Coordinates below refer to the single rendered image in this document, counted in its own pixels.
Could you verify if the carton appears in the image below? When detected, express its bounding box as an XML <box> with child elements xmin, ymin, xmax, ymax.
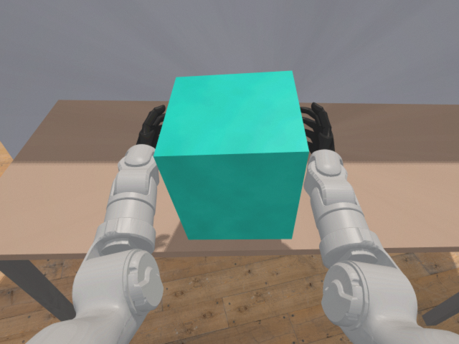
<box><xmin>153</xmin><ymin>71</ymin><xmax>309</xmax><ymax>239</ymax></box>

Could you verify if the table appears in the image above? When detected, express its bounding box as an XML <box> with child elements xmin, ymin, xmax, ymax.
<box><xmin>0</xmin><ymin>100</ymin><xmax>459</xmax><ymax>326</ymax></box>

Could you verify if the robot right upper arm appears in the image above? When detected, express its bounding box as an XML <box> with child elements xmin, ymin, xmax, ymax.
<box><xmin>321</xmin><ymin>260</ymin><xmax>459</xmax><ymax>344</ymax></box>

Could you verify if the robot left forearm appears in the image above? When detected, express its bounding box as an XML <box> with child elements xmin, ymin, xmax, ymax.
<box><xmin>72</xmin><ymin>144</ymin><xmax>159</xmax><ymax>308</ymax></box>

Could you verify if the robot left hand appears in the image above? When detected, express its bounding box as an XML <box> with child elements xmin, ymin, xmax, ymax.
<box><xmin>136</xmin><ymin>105</ymin><xmax>166</xmax><ymax>149</ymax></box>

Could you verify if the robot left upper arm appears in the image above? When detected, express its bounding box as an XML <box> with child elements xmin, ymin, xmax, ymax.
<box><xmin>25</xmin><ymin>249</ymin><xmax>164</xmax><ymax>344</ymax></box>

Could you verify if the robot right hand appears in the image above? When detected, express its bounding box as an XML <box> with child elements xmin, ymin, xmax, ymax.
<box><xmin>300</xmin><ymin>102</ymin><xmax>335</xmax><ymax>154</ymax></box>

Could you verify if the robot right forearm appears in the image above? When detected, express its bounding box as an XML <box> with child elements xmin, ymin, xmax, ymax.
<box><xmin>303</xmin><ymin>150</ymin><xmax>417</xmax><ymax>299</ymax></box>

